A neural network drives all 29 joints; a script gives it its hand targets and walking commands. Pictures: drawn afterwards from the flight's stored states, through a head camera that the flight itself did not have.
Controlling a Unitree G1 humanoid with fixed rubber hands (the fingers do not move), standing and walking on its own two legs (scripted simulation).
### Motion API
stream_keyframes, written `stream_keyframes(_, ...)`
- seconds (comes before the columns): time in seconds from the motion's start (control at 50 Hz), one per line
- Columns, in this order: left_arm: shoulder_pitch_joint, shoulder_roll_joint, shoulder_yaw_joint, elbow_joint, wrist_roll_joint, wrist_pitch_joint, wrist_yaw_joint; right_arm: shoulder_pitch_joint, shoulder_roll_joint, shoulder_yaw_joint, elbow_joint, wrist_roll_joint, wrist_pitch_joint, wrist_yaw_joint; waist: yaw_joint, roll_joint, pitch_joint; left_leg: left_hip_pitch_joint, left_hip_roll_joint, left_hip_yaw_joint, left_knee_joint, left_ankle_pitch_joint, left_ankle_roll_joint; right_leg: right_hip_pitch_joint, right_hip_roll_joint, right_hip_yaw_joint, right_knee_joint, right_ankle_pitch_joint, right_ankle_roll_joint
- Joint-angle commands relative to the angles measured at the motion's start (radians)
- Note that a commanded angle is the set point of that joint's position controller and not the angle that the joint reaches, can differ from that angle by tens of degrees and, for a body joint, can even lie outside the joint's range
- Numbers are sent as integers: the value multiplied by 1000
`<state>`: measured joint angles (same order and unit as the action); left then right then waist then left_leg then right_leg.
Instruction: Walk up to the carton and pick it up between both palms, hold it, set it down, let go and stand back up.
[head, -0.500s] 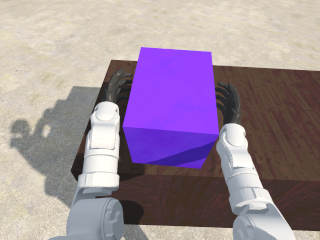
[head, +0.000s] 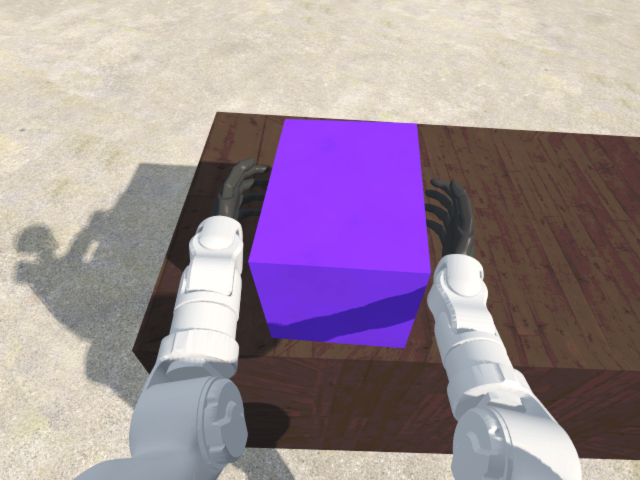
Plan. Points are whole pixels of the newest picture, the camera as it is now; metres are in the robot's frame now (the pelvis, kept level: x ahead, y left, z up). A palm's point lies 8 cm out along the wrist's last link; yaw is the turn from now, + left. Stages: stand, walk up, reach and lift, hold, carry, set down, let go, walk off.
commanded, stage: set down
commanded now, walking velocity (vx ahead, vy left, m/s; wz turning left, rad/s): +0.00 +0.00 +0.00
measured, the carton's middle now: (343, 231) +0.44 -0.03 +0.03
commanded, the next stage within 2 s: none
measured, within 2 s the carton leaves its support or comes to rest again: neither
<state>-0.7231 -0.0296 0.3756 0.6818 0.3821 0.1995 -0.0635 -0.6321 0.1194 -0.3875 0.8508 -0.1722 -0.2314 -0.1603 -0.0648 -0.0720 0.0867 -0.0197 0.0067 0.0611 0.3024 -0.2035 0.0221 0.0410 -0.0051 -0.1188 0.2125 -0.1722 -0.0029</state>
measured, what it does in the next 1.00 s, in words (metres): stands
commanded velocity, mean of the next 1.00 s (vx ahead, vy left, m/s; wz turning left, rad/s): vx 0.00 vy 0.00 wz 0.00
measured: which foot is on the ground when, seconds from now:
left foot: down 0.00-1.00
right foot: down 0.00-1.00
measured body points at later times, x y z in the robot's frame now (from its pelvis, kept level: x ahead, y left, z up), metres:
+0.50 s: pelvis -0.01 +0.01 +0.00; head +0.02 +0.04 +0.45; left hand +0.43 +0.12 +0.09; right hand +0.37 -0.17 +0.09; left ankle -0.02 +0.10 -0.75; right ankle -0.03 -0.11 -0.75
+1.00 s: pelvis +0.01 +0.01 +0.00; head +0.06 +0.03 +0.45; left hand +0.46 +0.11 +0.07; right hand +0.40 -0.18 +0.07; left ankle -0.02 +0.10 -0.75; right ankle -0.03 -0.11 -0.75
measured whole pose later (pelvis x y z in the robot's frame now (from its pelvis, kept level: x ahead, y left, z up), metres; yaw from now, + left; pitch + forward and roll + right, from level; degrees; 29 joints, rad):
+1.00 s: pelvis +0.01 +0.01 +0.00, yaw -2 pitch +6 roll -1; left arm -0.88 0.00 0.50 1.00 0.42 0.00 -0.06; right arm -0.71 0.21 -0.70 0.84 -0.43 -0.24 -0.10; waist -0.07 -0.04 -0.01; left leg -0.21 0.01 0.10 0.32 -0.20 0.03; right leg -0.17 -0.01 -0.10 0.23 -0.16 0.00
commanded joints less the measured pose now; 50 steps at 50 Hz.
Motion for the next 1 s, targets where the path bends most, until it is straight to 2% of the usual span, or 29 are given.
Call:
stream_keyframes(0.0,-486,-520,-364,-79,-76,-103,-100,-582,418,351,-129,-34,-93,100,-15,120,-533,69,-10,26,59,588,-78,151,43,-21,91,613,30)
stream_keyframes(0.08,-488,-523,-381,-51,-82,-135,-82,-580,424,362,-123,-41,-106,102,-11,127,-577,93,-1,12,78,638,-80,113,46,-21,90,614,24)
stream_keyframes(0.22,-445,-472,-278,59,-37,-98,-118,-525,423,309,-58,-59,-50,94,-10,52,-423,-41,-17,24,2,388,-32,180,18,1,84,600,58)
stream_keyframes(0.3,-500,-467,-247,82,-36,-106,-127,-566,424,262,-68,-82,-46,100,-12,49,-430,-77,-18,35,-20,327,-30,185,13,5,83,566,61)
stream_keyframes(0.46,-634,-483,-232,151,-37,-192,-94,-653,429,153,-45,-155,-74,136,-7,128,-556,50,12,30,7,359,-68,7,24,-25,54,373,25)
stream_keyframes(0.56,-628,-425,-147,225,-7,-175,-109,-614,424,66,-5,-203,-10,144,-12,101,-421,4,12,38,-40,200,-43,-22,7,-19,31,231,38)
stream_keyframes(0.62,-625,-398,-91,248,11,-157,-127,-597,428,26,-8,-225,30,149,-14,83,-369,-30,9,46,-66,143,-33,-16,1,-15,28,200,51)
stream_keyframes(0.68,-633,-400,-65,250,21,-160,-133,-605,435,2,-27,-245,36,159,-14,92,-412,-6,10,47,-54,184,-43,-29,6,-21,31,226,52)
stream_keyframes(0.78,-657,-439,-78,250,24,-214,-109,-639,457,-4,-47,-279,-12,184,-10,137,-599,124,23,36,29,434,-84,-99,39,-44,48,315,31)
stream_keyframes(0.86,-656,-441,-92,272,24,-254,-91,-630,477,6,-18,-305,-46,190,-12,146,-644,146,31,31,73,587,-92,-115,51,-37,62,380,21)
stream_keyframes(0.92,-634,-425,-92,301,24,-261,-95,-605,499,29,18,-307,-51,182,-18,122,-601,68,20,37,74,588,-74,-45,41,-17,89,479,31)
stream_keyframes(0.98,-606,-403,-82,319,24,-254,-110,-574,529,63,37,-294,-43,167,-23,83,-555,-86,-5,46,44,489,-39,84,14,14,132,631,54)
